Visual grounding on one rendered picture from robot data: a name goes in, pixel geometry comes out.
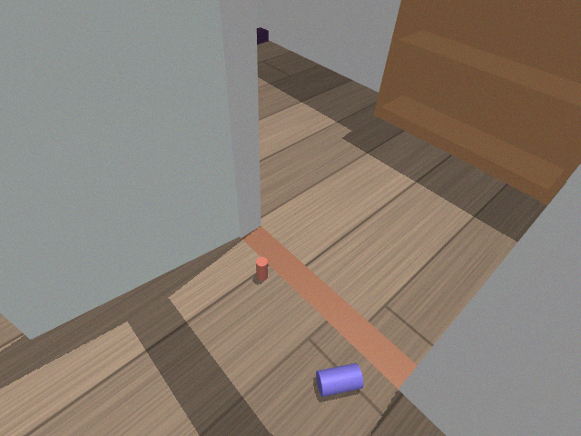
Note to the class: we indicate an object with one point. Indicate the bookshelf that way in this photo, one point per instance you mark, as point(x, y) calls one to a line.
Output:
point(495, 83)

